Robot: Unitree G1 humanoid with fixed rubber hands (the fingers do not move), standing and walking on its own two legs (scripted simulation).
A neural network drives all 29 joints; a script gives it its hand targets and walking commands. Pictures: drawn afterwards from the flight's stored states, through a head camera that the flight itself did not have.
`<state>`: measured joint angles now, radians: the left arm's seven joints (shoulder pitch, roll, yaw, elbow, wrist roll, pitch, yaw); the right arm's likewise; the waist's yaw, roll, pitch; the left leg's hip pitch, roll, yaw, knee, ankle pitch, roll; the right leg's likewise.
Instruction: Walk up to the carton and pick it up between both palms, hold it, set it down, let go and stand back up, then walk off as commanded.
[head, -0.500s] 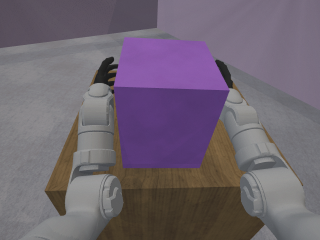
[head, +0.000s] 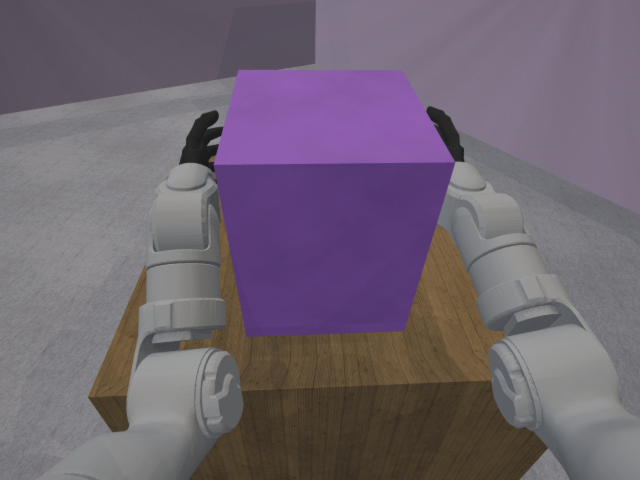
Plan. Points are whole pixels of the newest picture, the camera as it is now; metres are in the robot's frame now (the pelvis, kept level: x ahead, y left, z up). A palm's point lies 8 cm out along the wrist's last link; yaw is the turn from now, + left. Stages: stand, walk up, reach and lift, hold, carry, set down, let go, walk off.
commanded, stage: reach and lift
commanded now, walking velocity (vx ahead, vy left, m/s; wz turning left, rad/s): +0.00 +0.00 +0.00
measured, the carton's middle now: (323, 204) +0.37 +0.00 +0.21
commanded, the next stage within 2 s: hold in 0.12 s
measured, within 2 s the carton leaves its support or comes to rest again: neither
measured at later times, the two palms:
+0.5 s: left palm (188, 161) +0.36 +0.15 +0.27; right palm (452, 149) +0.36 -0.14 +0.28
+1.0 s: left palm (190, 155) +0.36 +0.15 +0.28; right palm (455, 141) +0.37 -0.14 +0.29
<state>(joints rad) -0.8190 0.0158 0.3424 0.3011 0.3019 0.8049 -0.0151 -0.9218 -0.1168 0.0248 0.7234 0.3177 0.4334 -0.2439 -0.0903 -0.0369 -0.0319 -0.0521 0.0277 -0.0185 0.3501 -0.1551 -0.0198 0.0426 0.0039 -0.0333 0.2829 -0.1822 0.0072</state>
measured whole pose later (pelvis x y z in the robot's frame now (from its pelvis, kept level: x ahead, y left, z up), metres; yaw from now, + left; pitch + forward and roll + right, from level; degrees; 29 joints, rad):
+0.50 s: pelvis -0.01 -0.01 +0.00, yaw +0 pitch -7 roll -1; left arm -0.89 0.05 0.36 0.36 0.29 0.86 -0.03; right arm -1.01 -0.13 0.01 0.76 0.33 0.53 -0.26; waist -0.07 -0.03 -0.09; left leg -0.09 0.04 -0.02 0.36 -0.14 -0.03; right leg 0.00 0.02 -0.03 0.30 -0.18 0.00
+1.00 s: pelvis -0.01 -0.01 +0.00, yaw +0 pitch -6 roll -1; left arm -0.93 0.07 0.35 0.41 0.28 0.87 -0.04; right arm -1.06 -0.14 0.02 0.81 0.34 0.56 -0.27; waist -0.07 -0.03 -0.12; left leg -0.12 0.05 -0.02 0.36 -0.15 -0.03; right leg -0.03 0.02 -0.03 0.31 -0.18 -0.01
